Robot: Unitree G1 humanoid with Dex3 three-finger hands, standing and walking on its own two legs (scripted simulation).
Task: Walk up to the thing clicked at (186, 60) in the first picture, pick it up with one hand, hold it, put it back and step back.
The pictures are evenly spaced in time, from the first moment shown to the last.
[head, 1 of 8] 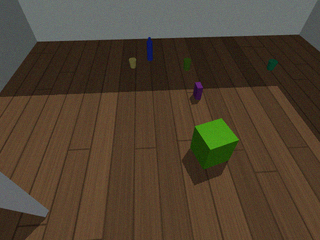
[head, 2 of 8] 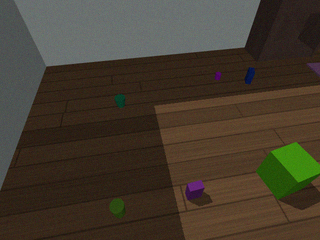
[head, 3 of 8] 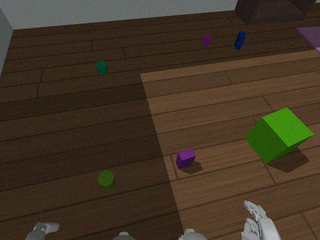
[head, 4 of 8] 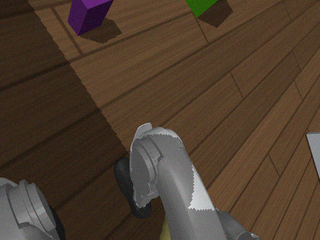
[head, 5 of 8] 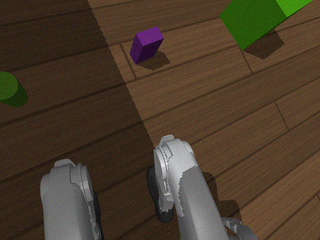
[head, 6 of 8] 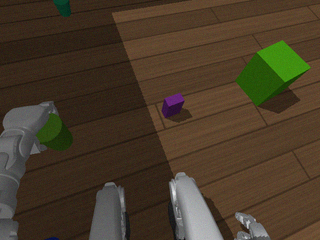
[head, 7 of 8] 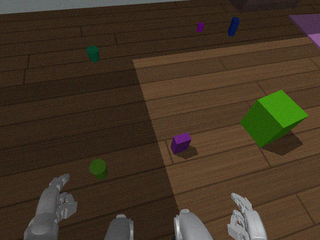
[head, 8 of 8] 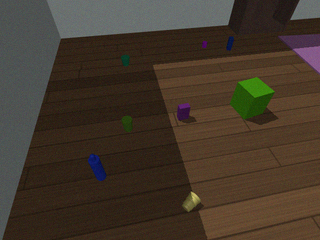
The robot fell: no
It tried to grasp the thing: yes
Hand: left
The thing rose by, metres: 0.63
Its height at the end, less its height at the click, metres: +0.00
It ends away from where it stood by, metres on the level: 0.02
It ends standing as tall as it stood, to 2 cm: yes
